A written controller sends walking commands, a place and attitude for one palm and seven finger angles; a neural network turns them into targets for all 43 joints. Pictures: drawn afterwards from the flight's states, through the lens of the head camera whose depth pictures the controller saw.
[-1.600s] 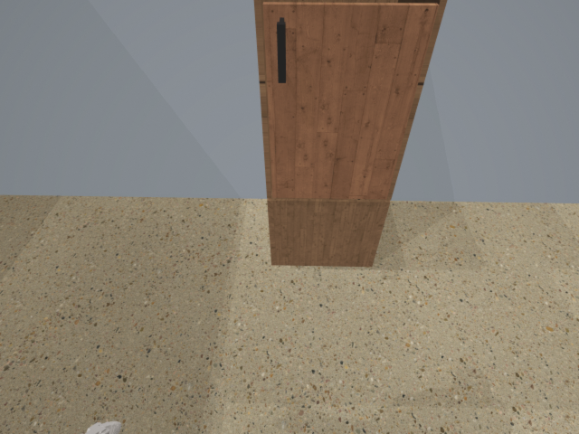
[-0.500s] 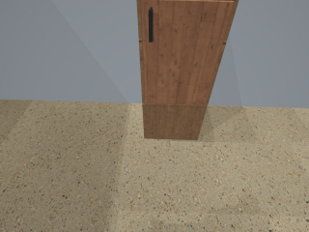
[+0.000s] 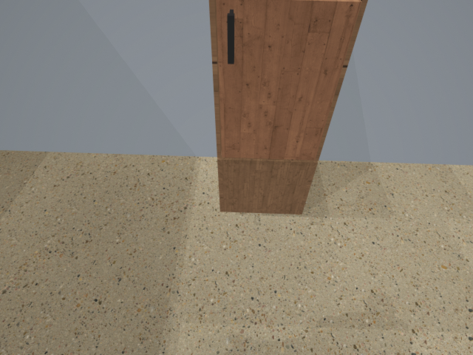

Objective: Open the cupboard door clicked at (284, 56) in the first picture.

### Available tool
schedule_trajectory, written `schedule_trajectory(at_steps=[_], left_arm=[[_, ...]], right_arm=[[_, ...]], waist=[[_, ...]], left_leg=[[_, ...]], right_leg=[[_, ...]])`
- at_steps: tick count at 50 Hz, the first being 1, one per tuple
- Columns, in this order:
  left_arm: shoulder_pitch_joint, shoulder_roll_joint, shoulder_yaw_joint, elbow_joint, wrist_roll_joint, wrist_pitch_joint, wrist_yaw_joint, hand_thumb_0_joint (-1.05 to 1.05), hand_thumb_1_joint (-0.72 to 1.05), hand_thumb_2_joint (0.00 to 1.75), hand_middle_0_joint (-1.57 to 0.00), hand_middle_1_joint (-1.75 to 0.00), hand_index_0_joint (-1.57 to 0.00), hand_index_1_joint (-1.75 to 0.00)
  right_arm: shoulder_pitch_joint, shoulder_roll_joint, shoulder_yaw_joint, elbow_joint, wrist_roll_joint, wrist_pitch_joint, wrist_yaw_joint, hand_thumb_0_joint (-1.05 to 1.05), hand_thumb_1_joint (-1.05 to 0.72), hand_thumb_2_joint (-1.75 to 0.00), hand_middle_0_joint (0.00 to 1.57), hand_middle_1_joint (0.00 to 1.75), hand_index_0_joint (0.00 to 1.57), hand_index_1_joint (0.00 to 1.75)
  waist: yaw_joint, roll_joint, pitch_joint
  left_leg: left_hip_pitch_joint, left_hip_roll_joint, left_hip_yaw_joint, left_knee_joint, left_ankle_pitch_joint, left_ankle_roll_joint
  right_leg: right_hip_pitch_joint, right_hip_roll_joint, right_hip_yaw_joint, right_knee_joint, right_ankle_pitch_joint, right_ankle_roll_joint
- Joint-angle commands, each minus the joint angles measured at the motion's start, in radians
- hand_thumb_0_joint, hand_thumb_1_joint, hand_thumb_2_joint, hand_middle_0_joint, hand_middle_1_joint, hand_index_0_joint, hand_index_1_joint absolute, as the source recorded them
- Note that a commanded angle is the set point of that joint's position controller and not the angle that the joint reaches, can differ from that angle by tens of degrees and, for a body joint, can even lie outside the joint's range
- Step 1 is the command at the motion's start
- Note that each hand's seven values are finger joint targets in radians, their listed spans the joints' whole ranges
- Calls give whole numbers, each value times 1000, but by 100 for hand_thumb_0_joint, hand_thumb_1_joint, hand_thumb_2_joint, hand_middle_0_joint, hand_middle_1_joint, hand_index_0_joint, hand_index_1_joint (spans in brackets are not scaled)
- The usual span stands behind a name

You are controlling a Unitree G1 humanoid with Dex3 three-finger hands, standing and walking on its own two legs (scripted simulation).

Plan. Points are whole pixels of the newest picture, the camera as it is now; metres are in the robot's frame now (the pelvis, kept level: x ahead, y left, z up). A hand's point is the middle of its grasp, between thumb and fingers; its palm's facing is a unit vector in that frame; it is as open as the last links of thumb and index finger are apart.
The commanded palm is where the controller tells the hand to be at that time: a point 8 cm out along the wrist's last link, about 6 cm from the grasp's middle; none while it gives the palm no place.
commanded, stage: take the last steps up to it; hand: left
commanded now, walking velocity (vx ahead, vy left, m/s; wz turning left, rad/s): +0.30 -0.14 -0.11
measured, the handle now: (231, 37) +0.90 +0.08 +0.15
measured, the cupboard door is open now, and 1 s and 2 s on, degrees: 0 0 0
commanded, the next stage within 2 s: come to a stop and stand still in 0.92 s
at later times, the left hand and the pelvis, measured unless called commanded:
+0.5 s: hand out of the picture +0.02 +0.10 -0.17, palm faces +0.06 -0.98 -0.17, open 7.3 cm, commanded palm none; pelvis +0.11 -0.06 -0.01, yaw -2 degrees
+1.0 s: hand (198, 276) +0.33 +0.12 -0.19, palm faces +0.05 -0.99 -0.15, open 7.3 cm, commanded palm none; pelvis +0.30 -0.05 -0.01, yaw -3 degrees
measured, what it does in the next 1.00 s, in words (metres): walks ahead: left foot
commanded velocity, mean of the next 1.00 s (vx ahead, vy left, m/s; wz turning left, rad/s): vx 0.26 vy -0.09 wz -0.02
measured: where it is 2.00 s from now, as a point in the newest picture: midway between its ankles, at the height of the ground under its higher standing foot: (254, 353)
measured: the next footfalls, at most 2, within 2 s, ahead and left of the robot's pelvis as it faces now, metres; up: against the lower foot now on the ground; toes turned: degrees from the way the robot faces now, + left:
left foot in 0.74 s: +0.36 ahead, +0.01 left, +0.00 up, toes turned +5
right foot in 1.20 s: +0.47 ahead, -0.24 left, +0.00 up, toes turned -8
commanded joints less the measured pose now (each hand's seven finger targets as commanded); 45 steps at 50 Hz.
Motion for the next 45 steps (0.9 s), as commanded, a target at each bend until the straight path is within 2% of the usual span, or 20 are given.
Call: schedule_trajectory(at_steps=[1, 4, 7, 10, 12, 13, 14, 15, 16, 18, 20, 26, 30, 34, 36, 37, 38, 39, 41, 45], left_arm=[[48, 72, 10, -22, 0, 3, 18, 0, 90, 90, -20, -30, -20, -30], [75, 70, 20, -24, 8, 14, 3, 0, 90, 90, -20, -30, -20, -30], [103, 36, 27, -39, 14, 7, -9, 0, 90, 90, -20, -30, -20, -30], [89, 2, 33, -68, 14, -3, -20, 0, 90, 90, -20, -30, -20, -30], [145, -20, 42, -59, 12, -14, -24, 0, 90, 90, -20, -30, -20, -30], [227, -21, 50, -34, 12, -20, -23, 0, 90, 90, -20, -30, -20, -30], [330, 22, 64, -2, 16, -32, -14, 0, 90, 90, -20, -30, -20, -30], [450, 117, 89, 34, 16, -42, 5, 0, 90, 90, -20, -30, -20, -30], [509, 83, 80, 59, 4, -46, 19, 0, 90, 90, -20, -30, -20, -30], [450, -4, 61, 52, 8, -52, 26, 0, 90, 90, -20, -30, -20, -30], [413, -48, 48, 37, 10, -59, 29, 0, 90, 90, -20, -30, -20, -30], [440, -117, 31, 56, 16, -77, 44, 0, 90, 90, -20, -30, -20, -30], [484, -123, 32, 89, 18, -76, 52, 0, 90, 90, -20, -30, -20, -30], [474, -100, 40, 97, 13, -80, 51, 0, 90, 90, -20, -30, -20, -30], [438, -97, 45, 81, 3, -82, 46, 0, 90, 90, -20, -30, -20, -30], [478, -140, 46, 63, -12, -81, 39, 0, 90, 90, -20, -30, -20, -30], [473, -163, 36, 28, -17, -81, 34, 0, 90, 90, -20, -30, -20, -30], [419, -133, 47, 17, -3, -66, 37, 0, 90, 90, -20, -30, -20, -30], [341, -164, 53, 6, 17, -45, 18, 0, 90, 90, -20, -30, -20, -30], [406, -229, 54, 5, 26, -9, 10, 0, 90, 90, -20, -30, -20, -30]], right_arm=[[36, -67, -5, -25, -6, -2, -7, 0, -90, -90, 20, 30, 20, 30], [59, -92, -20, -28, -15, 6, -4, 0, -90, -90, 20, 30, 20, 30], [99, -123, -43, -33, -14, 1, -9, 0, -90, -90, 20, 30, 20, 30], [172, -122, -64, -30, -13, -13, -18, 0, -90, -90, 20, 30, 20, 30], [174, -93, -65, -28, -13, -20, -24, 0, -90, -90, 20, 30, 20, 30], [150, -71, -62, -33, -11, -21, -25, 0, -90, -90, 20, 30, 20, 30], [132, -14, -52, -53, -4, -27, -22, 0, -90, -90, 20, 30, 20, 30], [76, 62, -34, -99, 1, -33, -15, 0, -90, -90, 20, 30, 20, 30], [17, 18, -46, -111, -6, -34, -15, 0, -90, -90, 20, 30, 20, 30], [32, 56, -54, -95, -5, -37, -12, 0, -90, -90, 20, 30, 20, 30], [49, 93, -56, -74, -11, -31, -2, 0, -90, -90, 20, 30, 20, 30], [24, 136, -62, -93, -9, -13, 11, 0, -90, -90, 20, 30, 20, 30], [-68, 159, -54, -126, -6, -27, 16, 0, -90, -90, 20, 30, 20, 30], [40, 158, -57, -97, -3, -45, -3, 0, -90, -90, 20, 30, 20, 30], [310, 94, -74, -21, -12, -52, -21, 0, -90, -90, 20, 30, 20, 30], [420, 1, -98, -2, -29, -56, -32, 0, -90, -90, 20, 30, 20, 30], [446, -45, -100, 3, -11, -50, -37, 0, -90, -90, 20, 30, 20, 30], [338, -24, -95, -14, 7, -42, -34, 0, -90, -90, 20, 30, 20, 30], [190, 100, -67, -52, -1, -53, -37, 0, -90, -90, 20, 30, 20, 30], [166, 158, -54, -67, -4, -82, -28, 0, -90, -90, 20, 30, 20, 30]], waist=[[-5, -21, -34], [-9, 14, 64], [-18, 107, 107], [-40, 137, 114], [-14, 140, 89], [29, 97, 61], [68, -64, 14], [112, -357, 15], [127, -245, 57], [72, -102, 102], [37, -15, 100], [-2, -99, 118], [24, -102, 131], [-38, -100, 57], [-154, -75, -74], [-168, 97, -201], [-124, 176, -239], [-83, 31, -108], [-19, -8, 118], [49, 51, 78]], left_leg=[[-4, 102, -65, -46, -70, 16], [-78, 128, -114, -107, -364, 42], [-67, 228, -242, -172, -474, 111], [29, 292, -283, -140, -260, 170], [-5, 272, -196, -45, -83, 151], [-114, 221, -109, 74, -57, 110], [-301, 120, 16, 290, -97, 55], [-541, 0, 142, 554, -346, 14], [-562, 43, 42, 690, -371, 32], [-597, 83, 35, 808, -260, 31], [-577, 97, 62, 824, -178, 21], [-566, 92, 115, 708, -39, 9], [-533, 73, 155, 498, -26, 31], [-247, -34, 232, 317, -29, 87], [111, 13, 132, 199, 111, 136], [346, 290, -242, 153, 239, 253], [361, 493, -551, -20, 316, 358], [172, 497, -516, -102, 37, 366], [-145, 386, -354, -193, -182, 258], [-262, 244, -27, -171, 84, 179]], right_leg=[[-33, -96, 93, -55, -127, -4], [-131, -56, 73, 2, -295, -14], [-229, -4, -7, 185, -235, -12], [-327, -15, -29, 262, -223, -12], [-225, -25, -44, 170, -189, -15], [-52, -29, -32, 68, -111, -26], [160, -131, 134, -20, -101, -66], [286, -339, 434, -144, -4, -139], [225, -359, 458, -140, 122, -157], [194, -328, 352, -120, 262, -208], [159, -269, 231, -113, 308, -195], [97, -197, 105, -155, 441, -163], [159, -189, 87, -139, 569, -164], [161, -163, 30, 60, 1001, -140], [-4, -123, -6, 400, 823, -102], [-244, -9, -61, 729, 304, -55], [-385, 65, -10, 1009, -319, -53], [-407, -5, 54, 1054, -307, -68], [-439, -76, 50, 1006, -147, -47], [-323, -105, 2, 813, -27, 0]])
